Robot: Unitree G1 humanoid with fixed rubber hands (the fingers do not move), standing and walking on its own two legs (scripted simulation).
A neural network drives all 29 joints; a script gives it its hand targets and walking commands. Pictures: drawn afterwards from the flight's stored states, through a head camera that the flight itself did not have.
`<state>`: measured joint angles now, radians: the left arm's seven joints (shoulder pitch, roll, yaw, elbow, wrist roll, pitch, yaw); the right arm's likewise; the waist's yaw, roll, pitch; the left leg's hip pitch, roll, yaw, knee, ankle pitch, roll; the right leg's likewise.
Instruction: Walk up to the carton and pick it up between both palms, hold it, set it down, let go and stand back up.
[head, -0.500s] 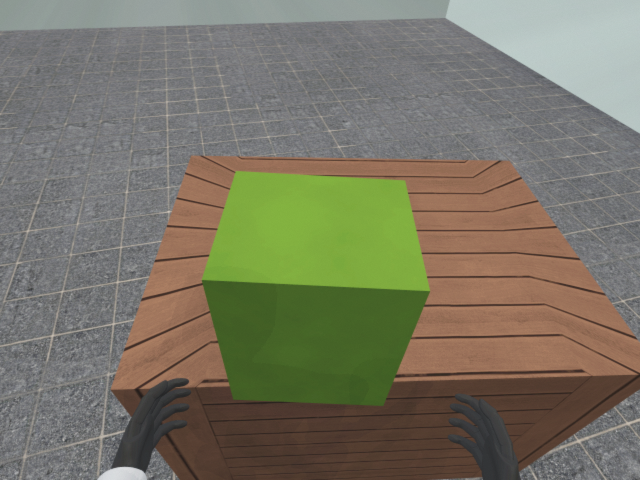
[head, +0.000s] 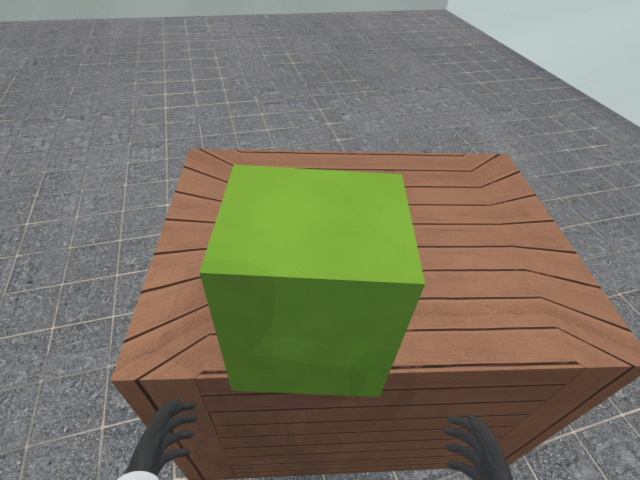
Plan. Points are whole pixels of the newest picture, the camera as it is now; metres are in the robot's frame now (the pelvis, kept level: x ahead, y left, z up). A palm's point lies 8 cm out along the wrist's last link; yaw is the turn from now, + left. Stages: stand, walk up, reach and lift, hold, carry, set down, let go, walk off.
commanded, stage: set down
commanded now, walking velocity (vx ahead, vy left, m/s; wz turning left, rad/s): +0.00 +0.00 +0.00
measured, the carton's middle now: (311, 289) +0.38 +0.04 +0.01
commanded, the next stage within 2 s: let go in 0.38 s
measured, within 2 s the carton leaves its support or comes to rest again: neither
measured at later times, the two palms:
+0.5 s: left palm out of the picture +0.14 +0.22 -0.09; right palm out of the picture +0.14 -0.22 -0.09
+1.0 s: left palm out of the picture +0.13 +0.22 -0.10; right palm out of the picture +0.12 -0.25 -0.11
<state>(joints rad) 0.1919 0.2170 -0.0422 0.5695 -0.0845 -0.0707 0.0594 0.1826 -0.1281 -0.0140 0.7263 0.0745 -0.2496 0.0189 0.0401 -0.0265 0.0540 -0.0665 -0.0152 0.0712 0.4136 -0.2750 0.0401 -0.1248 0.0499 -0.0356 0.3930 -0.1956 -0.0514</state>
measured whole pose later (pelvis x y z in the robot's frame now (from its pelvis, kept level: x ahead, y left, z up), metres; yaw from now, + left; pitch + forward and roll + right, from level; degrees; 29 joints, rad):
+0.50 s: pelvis +0.00 -0.01 +0.00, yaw +0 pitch -3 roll -1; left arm 0.21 0.21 -0.02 0.53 -0.02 0.11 0.05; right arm 0.19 -0.15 -0.03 0.78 0.00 -0.21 0.04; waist 0.02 -0.02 0.08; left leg -0.10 0.00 0.07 0.43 -0.28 0.03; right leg -0.15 0.06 -0.04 0.40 -0.20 -0.06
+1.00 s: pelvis +0.00 -0.01 -0.01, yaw -1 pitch -1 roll -1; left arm 0.25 0.19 0.00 0.61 0.04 0.03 0.00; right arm 0.20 -0.20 -0.04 0.75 -0.04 -0.02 0.02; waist 0.01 0.01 0.02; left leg -0.21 0.01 0.08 0.58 -0.35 0.04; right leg -0.27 0.07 -0.03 0.54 -0.26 -0.06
